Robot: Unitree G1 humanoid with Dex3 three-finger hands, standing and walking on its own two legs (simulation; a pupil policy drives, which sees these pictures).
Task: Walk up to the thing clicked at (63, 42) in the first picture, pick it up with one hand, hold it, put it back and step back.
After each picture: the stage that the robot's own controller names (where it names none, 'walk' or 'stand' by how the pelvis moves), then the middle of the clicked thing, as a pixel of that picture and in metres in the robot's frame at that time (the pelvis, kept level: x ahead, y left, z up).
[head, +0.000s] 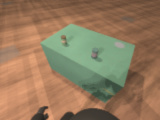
stand; (63, 40) +0.87 +0.37 -0.12
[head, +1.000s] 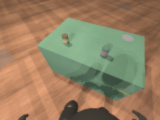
walk; (65, 39) +0.75 +0.30 -0.08
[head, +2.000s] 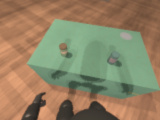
rise first; (63, 50) +0.55 +0.24 -0.07
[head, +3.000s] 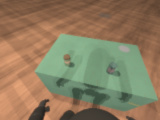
stand; (67, 60) +0.54 +0.24 -0.12
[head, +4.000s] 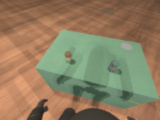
stand; (68, 57) +0.56 +0.22 -0.12
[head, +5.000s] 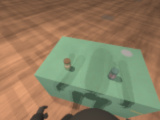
stand; (67, 64) +0.51 +0.23 -0.13
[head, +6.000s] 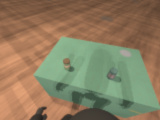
stand; (66, 64) +0.51 +0.23 -0.13
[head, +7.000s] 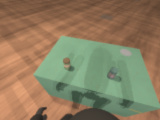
stand; (66, 63) +0.51 +0.23 -0.13
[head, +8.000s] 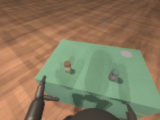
rise first; (67, 67) +0.49 +0.24 -0.12
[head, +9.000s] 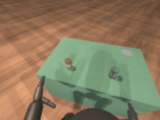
go down; (68, 63) +0.52 +0.24 -0.12
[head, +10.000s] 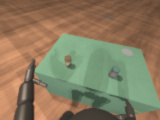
go down; (68, 61) +0.52 +0.22 -0.11
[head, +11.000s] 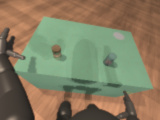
go down; (56, 52) +0.51 +0.23 -0.05
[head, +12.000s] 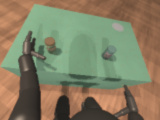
close in; (50, 45) +0.52 +0.24 -0.03
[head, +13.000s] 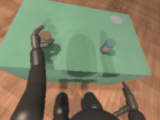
close; (46, 40) +0.54 +0.23 +0.00
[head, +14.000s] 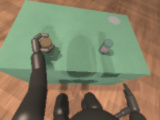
lift; (47, 47) +0.50 +0.22 +0.00
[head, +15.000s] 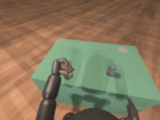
lift; (67, 70) +0.32 +0.15 +0.09
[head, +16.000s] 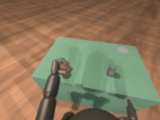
hold; (65, 70) +0.33 +0.17 +0.06
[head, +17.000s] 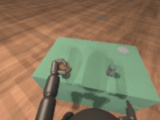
hold; (65, 70) +0.33 +0.17 +0.06
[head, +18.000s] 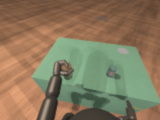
crouch; (67, 71) +0.33 +0.16 +0.05
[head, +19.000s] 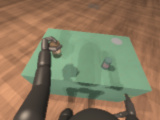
crouch; (56, 49) +0.47 +0.22 +0.08
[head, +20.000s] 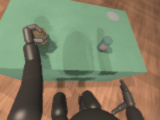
lower; (41, 38) +0.54 +0.23 +0.00
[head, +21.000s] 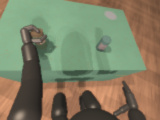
lower; (39, 39) +0.54 +0.24 +0.01
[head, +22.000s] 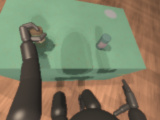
lower; (38, 37) +0.55 +0.24 +0.01
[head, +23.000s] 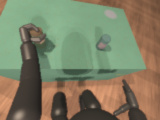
lower; (38, 38) +0.54 +0.24 +0.01
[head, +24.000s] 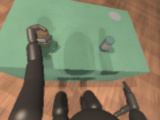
loosen; (44, 38) +0.54 +0.23 +0.01
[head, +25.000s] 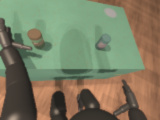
withdraw; (37, 40) +0.52 +0.24 +0.00
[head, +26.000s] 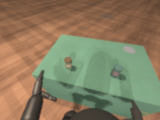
sink last; (68, 63) +0.49 +0.22 -0.07
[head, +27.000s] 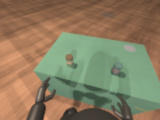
stand; (69, 60) +0.51 +0.22 -0.07
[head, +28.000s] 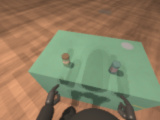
stand; (66, 60) +0.50 +0.23 -0.06
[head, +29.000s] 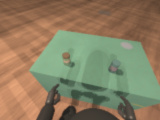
stand; (66, 59) +0.51 +0.22 -0.06
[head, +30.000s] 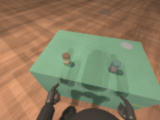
stand; (66, 59) +0.51 +0.22 -0.06
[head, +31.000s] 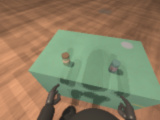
stand; (66, 59) +0.51 +0.23 -0.06
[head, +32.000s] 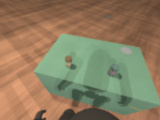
stand; (68, 62) +0.52 +0.22 -0.10
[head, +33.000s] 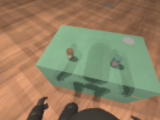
walk; (70, 54) +0.56 +0.20 -0.10
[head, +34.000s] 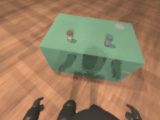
walk; (69, 36) +0.77 +0.26 -0.10
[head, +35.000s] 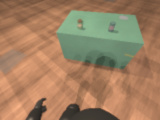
stand; (79, 24) +1.11 +0.23 -0.10
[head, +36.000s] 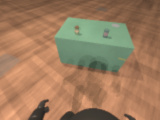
stand; (76, 30) +1.12 +0.25 -0.12
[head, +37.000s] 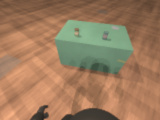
stand; (76, 32) +1.12 +0.24 -0.13
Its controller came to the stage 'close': yes
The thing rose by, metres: 0.20
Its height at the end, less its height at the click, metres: +0.00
